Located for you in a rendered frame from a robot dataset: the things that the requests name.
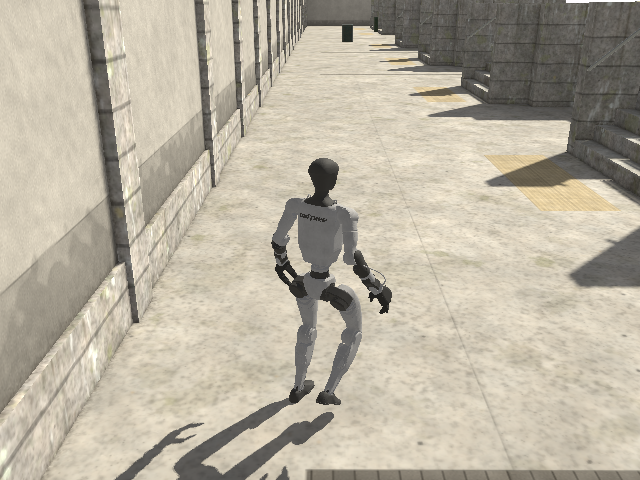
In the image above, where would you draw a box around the right robot forearm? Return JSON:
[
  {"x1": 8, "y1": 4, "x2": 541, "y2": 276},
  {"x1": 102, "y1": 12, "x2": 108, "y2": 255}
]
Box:
[{"x1": 353, "y1": 250, "x2": 383, "y2": 295}]

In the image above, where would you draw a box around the left robot forearm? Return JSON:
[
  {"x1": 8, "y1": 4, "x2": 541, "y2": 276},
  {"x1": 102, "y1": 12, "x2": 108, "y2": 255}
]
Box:
[{"x1": 271, "y1": 234, "x2": 288, "y2": 266}]

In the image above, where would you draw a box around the robot left shin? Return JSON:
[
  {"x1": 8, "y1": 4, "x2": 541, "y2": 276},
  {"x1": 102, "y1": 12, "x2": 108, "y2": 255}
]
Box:
[{"x1": 294, "y1": 325, "x2": 315, "y2": 391}]

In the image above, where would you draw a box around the left robot hand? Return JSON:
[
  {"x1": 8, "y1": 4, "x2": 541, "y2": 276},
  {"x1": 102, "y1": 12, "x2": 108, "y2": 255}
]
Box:
[{"x1": 275, "y1": 260, "x2": 298, "y2": 286}]

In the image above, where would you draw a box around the right robot upper arm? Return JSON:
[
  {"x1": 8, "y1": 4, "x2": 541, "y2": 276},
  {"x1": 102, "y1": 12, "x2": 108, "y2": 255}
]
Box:
[{"x1": 336, "y1": 205, "x2": 360, "y2": 265}]

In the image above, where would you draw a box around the left robot foot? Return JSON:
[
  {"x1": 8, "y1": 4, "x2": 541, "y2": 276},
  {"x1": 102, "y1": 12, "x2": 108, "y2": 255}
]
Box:
[{"x1": 289, "y1": 380, "x2": 315, "y2": 403}]

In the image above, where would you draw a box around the left robot upper arm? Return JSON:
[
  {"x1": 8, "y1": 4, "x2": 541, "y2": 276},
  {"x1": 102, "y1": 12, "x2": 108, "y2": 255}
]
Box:
[{"x1": 272, "y1": 198, "x2": 305, "y2": 246}]

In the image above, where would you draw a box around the right robot hand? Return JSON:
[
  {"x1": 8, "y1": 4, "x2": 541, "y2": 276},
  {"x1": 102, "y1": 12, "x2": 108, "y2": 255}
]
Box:
[{"x1": 368, "y1": 285, "x2": 392, "y2": 314}]

